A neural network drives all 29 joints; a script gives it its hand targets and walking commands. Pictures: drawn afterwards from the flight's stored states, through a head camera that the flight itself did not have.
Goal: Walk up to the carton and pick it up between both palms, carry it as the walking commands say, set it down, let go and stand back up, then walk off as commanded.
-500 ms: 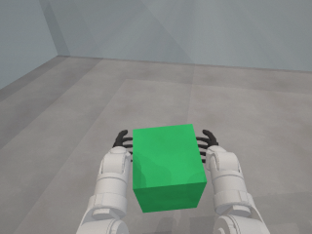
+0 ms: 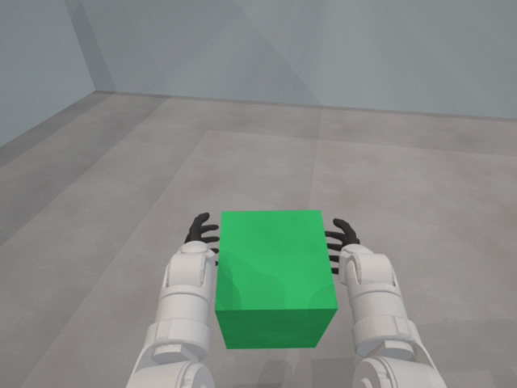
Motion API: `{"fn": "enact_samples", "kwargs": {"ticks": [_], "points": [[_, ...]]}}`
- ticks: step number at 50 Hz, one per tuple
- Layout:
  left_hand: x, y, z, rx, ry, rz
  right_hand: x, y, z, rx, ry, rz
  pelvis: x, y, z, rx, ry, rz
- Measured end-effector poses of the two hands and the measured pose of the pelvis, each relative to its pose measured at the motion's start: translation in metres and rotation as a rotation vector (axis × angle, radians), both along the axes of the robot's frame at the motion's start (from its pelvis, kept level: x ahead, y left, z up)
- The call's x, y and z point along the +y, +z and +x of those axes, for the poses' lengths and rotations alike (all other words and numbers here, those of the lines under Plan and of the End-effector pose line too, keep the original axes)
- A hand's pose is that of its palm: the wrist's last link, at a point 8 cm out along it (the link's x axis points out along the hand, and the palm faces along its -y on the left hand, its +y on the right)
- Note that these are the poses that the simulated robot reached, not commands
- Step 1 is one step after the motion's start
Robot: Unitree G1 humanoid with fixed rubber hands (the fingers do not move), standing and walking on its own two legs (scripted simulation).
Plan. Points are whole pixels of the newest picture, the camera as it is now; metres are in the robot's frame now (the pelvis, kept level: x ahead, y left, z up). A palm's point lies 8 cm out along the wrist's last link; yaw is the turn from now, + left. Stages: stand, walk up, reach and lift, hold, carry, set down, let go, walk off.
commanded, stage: hold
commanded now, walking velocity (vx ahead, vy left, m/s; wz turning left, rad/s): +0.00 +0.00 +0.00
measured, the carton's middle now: (271, 283) +0.32 -0.01 -0.02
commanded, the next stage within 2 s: carry in 0.60 s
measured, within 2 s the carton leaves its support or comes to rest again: neither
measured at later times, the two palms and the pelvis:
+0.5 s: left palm (195, 254) +0.31 +0.11 +0.08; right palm (350, 256) +0.31 -0.14 +0.06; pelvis +0.00 +0.00 +0.00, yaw +0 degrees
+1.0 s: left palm (181, 229) +0.33 +0.13 +0.12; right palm (339, 230) +0.31 -0.12 +0.12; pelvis +0.00 +0.02 +0.00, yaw -2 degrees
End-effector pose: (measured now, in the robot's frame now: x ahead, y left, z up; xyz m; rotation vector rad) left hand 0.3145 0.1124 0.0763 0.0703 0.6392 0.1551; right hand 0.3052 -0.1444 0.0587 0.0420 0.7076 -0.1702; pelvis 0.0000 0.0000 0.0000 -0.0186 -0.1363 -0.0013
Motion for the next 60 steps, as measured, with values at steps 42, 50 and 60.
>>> {"fn": "enact_samples", "kwargs": {"ticks": [42,50,60], "points": [[0.015,0.027,0.015,-0.05,0.0,0.014,0.022,0.039,0.011,-0.066,-0.049,-0.086,0.02,-0.001,0.001,0.092,-0.019,0.008],[0.018,0.045,0.013,-0.056,0.009,-0.029,0.025,0.06,0.007,-0.07,-0.082,-0.09,0.023,-0.002,0.002,0.131,-0.028,0.016],[0.052,0.049,-0.006,-0.009,0.067,0.013,0.059,0.058,0.003,-0.025,-0.036,-0.041,0.043,-0.007,0.002,0.142,0.045,0.033]]}}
